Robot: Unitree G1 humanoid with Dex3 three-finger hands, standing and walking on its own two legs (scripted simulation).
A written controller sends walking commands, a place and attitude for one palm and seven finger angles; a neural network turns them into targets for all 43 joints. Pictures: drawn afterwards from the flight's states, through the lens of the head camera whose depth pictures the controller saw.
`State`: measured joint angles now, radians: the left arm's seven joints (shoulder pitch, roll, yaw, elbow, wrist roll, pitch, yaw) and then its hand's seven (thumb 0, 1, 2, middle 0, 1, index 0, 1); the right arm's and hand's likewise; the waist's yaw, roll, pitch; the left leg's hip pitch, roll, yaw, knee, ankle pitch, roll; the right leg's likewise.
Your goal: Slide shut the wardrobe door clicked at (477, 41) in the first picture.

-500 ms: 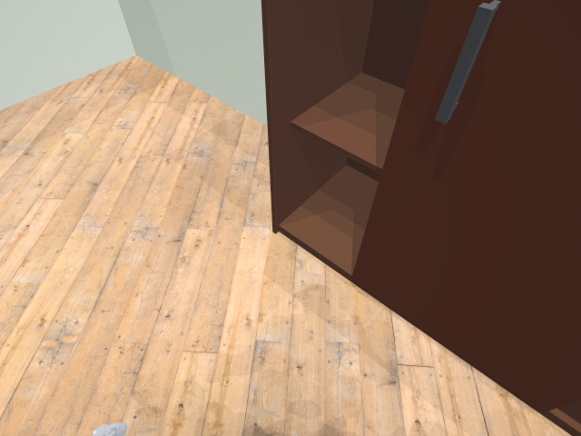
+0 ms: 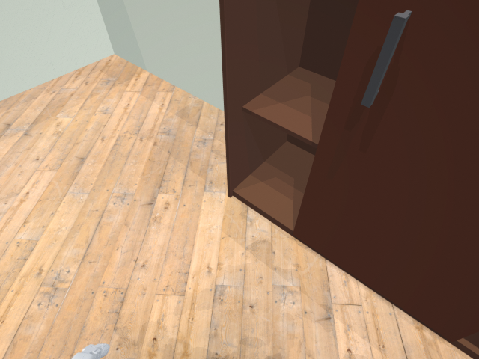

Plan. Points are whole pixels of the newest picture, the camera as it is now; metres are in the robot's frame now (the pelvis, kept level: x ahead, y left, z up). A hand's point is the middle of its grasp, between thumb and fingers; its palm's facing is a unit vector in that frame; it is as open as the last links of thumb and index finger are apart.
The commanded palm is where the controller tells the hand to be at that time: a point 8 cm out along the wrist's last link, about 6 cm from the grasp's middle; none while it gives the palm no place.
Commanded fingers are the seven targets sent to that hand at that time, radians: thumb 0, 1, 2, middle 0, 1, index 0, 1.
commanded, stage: stand and wait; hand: right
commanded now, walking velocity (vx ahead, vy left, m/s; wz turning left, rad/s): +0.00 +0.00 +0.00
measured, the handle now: (385, 61) +0.68 -0.28 +0.17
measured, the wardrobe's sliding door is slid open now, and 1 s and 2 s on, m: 0.39 0.39 0.39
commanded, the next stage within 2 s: look at it before walking up in 0.64 s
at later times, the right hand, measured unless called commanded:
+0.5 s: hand out of the picture +0.06 -0.23 -0.15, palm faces -0.03 +0.95 -0.32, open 7.4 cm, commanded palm none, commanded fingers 0.00 -0.90 -0.90 0.20 0.30 0.20 0.30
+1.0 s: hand out of the picture +0.04 -0.23 -0.16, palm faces -0.03 +0.95 -0.32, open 7.4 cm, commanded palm none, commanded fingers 0.00 -0.90 -0.90 0.20 0.30 0.20 0.30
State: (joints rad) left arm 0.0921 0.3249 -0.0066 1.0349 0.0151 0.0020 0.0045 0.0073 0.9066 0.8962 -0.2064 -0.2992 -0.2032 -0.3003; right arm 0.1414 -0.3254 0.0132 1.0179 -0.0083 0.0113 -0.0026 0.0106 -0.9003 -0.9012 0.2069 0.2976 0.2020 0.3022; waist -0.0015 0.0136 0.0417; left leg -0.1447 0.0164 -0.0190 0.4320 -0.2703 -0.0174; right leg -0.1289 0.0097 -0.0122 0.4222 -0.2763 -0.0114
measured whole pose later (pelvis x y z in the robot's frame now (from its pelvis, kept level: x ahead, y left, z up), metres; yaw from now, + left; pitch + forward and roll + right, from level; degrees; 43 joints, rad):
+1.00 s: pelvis -0.03 +0.01 +0.00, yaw +0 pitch -2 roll +0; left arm 0.13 0.32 0.00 1.12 0.01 -0.01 0.00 0.01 0.91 0.90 -0.21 -0.30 -0.20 -0.30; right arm 0.14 -0.33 0.01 1.09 -0.01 0.00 0.00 0.01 -0.90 -0.90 0.21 0.30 0.20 0.30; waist 0.00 0.01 0.04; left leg -0.14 0.00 -0.02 0.36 -0.19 0.00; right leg -0.13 -0.01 -0.01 0.36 -0.20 0.01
